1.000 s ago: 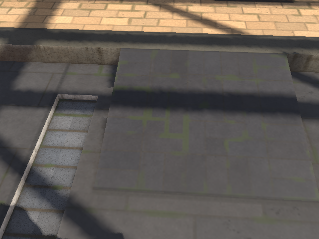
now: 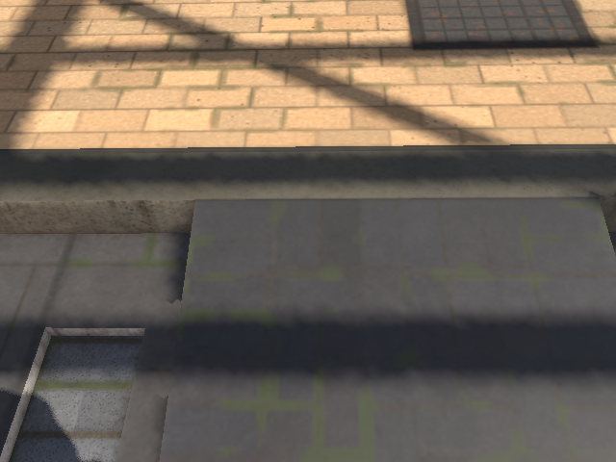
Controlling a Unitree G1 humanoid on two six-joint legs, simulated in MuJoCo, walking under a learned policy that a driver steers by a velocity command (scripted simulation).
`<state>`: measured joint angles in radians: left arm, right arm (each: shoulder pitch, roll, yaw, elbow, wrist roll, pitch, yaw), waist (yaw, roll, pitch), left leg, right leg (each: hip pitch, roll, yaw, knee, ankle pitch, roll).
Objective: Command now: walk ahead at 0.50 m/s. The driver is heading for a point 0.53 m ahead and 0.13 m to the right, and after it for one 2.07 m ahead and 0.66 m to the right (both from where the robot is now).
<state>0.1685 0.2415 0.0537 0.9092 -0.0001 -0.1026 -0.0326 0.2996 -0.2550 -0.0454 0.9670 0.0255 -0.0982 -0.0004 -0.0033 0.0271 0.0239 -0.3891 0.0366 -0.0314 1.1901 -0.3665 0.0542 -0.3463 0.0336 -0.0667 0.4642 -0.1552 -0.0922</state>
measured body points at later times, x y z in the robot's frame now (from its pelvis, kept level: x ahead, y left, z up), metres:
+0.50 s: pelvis +0.26 +0.05 +0.01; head +0.29 +0.06 +0.46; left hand +0.28 +0.30 -0.14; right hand +0.40 -0.21 -0.10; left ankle +0.36 +0.15 -0.71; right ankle +0.11 -0.07 -0.64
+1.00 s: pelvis +0.47 -0.07 +0.01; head +0.49 -0.09 +0.46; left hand +0.69 +0.14 -0.09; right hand +0.44 -0.34 -0.13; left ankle +0.38 +0.15 -0.64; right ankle +0.50 -0.16 -0.69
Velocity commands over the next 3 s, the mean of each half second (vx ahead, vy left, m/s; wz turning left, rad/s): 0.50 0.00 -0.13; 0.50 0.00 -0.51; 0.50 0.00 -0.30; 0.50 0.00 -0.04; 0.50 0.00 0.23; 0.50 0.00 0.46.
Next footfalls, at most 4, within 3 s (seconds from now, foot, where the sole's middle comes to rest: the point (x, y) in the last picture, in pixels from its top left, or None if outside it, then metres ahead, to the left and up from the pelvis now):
0.38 left None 0.41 0.16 -0.74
0.94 right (421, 419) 0.54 -0.18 -0.72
1.46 left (411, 252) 0.94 -0.20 -0.66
1.96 right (543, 213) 1.04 -0.54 -0.64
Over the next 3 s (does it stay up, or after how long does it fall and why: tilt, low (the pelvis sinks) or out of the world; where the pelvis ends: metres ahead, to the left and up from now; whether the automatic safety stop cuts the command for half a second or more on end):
stays up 1.49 -0.55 0.13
